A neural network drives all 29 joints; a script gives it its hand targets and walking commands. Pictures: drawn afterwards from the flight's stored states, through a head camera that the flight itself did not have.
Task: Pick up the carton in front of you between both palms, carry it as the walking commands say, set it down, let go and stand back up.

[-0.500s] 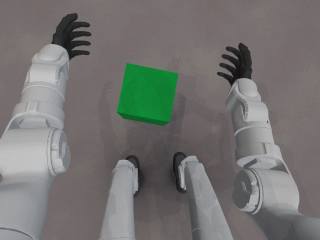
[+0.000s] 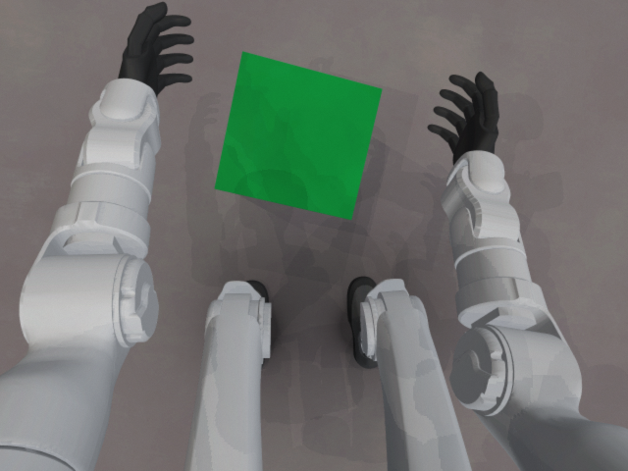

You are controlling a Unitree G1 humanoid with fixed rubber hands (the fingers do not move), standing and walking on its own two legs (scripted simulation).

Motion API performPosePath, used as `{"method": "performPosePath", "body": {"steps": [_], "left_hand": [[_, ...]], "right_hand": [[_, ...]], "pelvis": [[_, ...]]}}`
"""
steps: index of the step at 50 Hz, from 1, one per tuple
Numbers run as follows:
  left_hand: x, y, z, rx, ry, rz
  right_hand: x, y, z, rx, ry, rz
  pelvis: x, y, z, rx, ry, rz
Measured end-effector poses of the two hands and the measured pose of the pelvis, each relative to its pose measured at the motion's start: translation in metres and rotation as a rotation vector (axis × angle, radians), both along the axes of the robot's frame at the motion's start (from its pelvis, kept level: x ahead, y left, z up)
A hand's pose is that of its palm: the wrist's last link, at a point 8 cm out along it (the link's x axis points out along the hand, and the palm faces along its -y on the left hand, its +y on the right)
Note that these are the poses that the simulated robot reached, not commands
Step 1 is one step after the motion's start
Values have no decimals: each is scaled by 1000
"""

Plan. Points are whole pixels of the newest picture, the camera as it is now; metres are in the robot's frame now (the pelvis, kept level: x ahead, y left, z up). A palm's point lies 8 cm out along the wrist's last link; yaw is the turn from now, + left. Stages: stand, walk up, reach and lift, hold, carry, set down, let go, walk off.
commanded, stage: reach and lift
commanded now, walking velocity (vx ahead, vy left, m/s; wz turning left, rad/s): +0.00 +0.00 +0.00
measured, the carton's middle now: (295, 150) +0.48 +0.04 -0.42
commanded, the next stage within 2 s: none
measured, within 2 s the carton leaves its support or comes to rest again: leaves its support in 1.28 s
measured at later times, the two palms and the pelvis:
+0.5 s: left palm (190, 120) +0.50 +0.21 -0.34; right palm (421, 159) +0.47 -0.16 -0.33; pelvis -0.05 -0.01 -0.15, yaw -1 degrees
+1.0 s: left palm (207, 119) +0.51 +0.18 -0.34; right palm (402, 151) +0.48 -0.13 -0.33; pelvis -0.04 -0.01 -0.16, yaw -1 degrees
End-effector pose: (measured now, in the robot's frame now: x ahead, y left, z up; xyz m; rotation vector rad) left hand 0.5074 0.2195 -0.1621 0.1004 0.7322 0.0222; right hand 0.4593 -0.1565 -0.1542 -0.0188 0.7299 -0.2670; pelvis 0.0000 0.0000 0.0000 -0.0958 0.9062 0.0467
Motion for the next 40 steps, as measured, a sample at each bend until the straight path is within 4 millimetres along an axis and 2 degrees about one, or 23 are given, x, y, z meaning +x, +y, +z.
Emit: {"method": "performPosePath", "body": {"steps": [5,10,16,22,26,29,35,40], "left_hand": [[-5,2,-53,6,-17,9],[-5,2,-89,10,-36,5],[-3,-4,-124,5,-10,5],[-4,-8,-164,4,25,7],[-3,-11,-187,3,23,0],[-1,-15,-195,-3,13,-10],[6,-18,-189,-4,-18,-16],[4,-18,-183,-3,-6,-14]], "right_hand": [[-3,-1,-53,10,-8,9],[-3,-3,-90,16,-16,9],[-3,0,-127,20,12,20],[-2,1,-167,14,55,41],[9,-7,-178,7,41,35],[13,-7,-182,9,38,35],[18,1,-181,16,26,40],[15,7,-179,17,35,46]], "pelvis": [[-15,-7,-48,0,-32,-5],[-31,-12,-88,5,-93,-9],[-46,-13,-120,9,-162,-13],[-51,-11,-144,12,-208,-17],[-50,-9,-155,11,-237,-27],[-47,-7,-161,10,-254,-28],[-41,-6,-166,6,-247,-32],[-39,-6,-166,5,-235,-26]]}}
